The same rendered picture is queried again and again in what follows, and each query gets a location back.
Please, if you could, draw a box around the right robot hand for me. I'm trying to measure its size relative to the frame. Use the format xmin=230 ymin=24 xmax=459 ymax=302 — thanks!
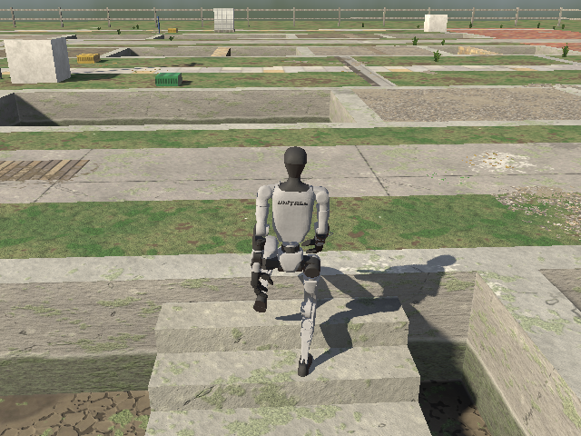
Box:
xmin=301 ymin=238 xmax=323 ymax=253

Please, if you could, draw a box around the robot left upper arm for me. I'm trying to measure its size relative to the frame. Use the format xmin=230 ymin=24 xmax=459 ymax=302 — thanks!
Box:
xmin=255 ymin=184 xmax=275 ymax=237

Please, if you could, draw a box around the right robot thigh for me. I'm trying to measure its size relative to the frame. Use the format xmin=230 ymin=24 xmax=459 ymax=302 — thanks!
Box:
xmin=300 ymin=254 xmax=320 ymax=318

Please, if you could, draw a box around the robot left forearm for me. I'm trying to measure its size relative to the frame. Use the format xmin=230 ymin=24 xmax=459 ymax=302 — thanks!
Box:
xmin=251 ymin=224 xmax=266 ymax=273

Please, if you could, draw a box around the robot right upper arm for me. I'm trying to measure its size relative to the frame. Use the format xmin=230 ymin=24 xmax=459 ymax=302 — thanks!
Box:
xmin=313 ymin=186 xmax=330 ymax=234

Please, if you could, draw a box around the robot right forearm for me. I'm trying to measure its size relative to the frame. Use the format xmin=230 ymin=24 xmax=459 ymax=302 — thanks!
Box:
xmin=314 ymin=224 xmax=330 ymax=246

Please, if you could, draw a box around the left robot hand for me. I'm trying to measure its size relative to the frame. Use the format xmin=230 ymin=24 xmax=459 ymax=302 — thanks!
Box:
xmin=251 ymin=272 xmax=273 ymax=298

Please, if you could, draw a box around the left robot foot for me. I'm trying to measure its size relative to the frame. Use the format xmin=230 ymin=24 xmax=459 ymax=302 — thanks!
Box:
xmin=253 ymin=295 xmax=267 ymax=312

